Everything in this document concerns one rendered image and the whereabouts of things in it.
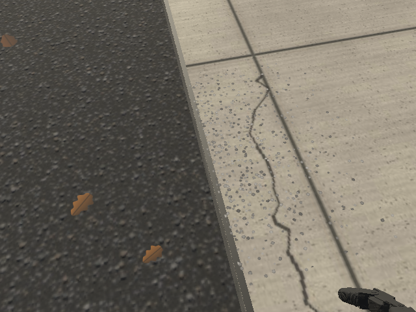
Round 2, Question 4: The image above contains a right robot hand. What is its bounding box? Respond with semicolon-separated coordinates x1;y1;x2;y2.
338;287;416;312

